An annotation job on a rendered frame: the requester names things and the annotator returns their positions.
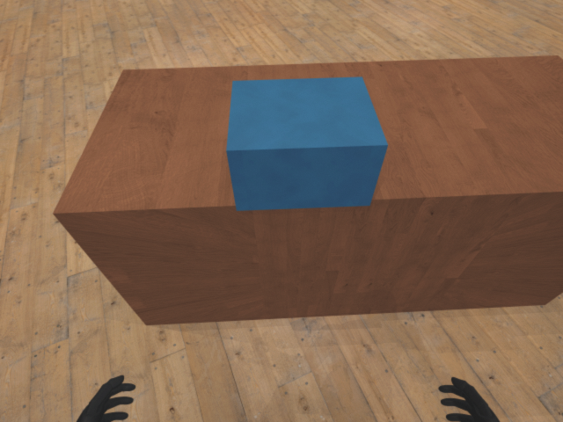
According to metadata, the right robot hand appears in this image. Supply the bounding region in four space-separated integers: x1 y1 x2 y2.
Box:
439 377 500 422

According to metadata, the carton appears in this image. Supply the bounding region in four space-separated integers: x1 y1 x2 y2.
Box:
226 76 388 211

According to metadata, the pedestal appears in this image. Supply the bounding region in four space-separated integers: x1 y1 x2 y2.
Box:
53 55 563 325

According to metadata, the left robot hand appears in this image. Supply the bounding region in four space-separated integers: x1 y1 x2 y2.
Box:
77 375 135 422

